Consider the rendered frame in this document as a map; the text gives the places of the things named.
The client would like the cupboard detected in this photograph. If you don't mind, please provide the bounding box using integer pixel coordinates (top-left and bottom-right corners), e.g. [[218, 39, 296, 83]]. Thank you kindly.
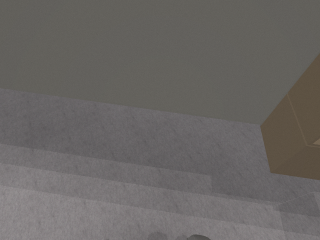
[[260, 53, 320, 180]]

